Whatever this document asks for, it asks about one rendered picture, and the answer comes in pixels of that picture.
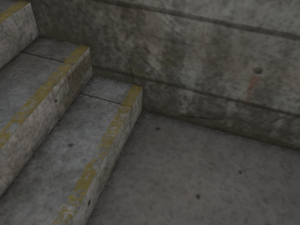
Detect stairs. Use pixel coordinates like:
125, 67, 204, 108
0, 0, 143, 225

